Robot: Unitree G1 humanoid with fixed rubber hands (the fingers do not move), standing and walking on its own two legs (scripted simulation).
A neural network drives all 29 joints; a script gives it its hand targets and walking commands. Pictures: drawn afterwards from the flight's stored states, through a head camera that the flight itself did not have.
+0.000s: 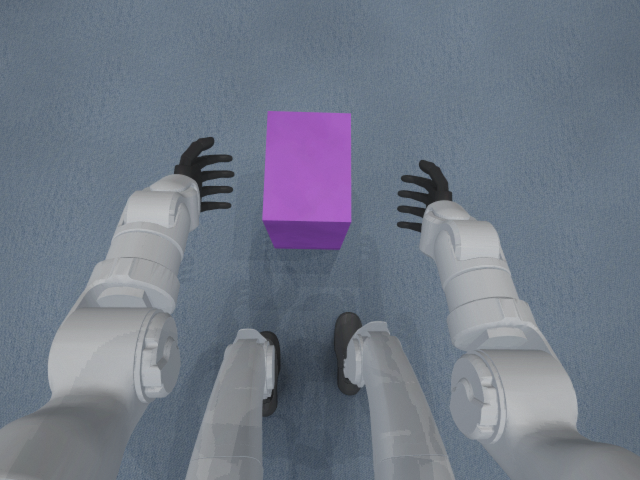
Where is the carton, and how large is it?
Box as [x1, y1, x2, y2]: [262, 111, 350, 249]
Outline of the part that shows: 268,111 262,220 274,247 339,249 350,223 350,113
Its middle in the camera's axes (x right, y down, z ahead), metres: -0.03 -0.12 +0.95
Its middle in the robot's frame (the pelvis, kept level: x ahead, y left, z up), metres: +0.61 +0.02 -0.51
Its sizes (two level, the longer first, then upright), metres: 0.244 0.180 0.295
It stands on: the floor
